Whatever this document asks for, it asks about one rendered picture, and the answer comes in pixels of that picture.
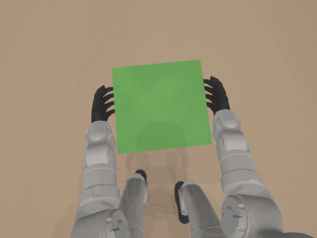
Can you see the right robot upper arm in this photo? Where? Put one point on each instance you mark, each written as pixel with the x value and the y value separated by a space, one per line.
pixel 250 216

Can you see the left robot forearm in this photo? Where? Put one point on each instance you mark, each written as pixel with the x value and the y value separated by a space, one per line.
pixel 99 190

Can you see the robot right foot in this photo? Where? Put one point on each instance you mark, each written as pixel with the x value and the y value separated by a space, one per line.
pixel 182 218

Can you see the left robot upper arm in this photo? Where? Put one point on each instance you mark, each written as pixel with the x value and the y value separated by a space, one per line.
pixel 107 223

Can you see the left robot thigh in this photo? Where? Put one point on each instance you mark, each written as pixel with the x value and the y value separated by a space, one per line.
pixel 132 202

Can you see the robot right hand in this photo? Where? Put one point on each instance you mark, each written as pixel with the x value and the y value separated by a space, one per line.
pixel 219 97

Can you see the carton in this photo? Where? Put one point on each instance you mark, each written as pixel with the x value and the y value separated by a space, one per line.
pixel 160 106

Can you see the robot left hand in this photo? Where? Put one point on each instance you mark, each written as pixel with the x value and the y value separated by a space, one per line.
pixel 99 108

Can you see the right robot forearm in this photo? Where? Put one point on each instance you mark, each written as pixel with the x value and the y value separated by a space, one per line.
pixel 239 174

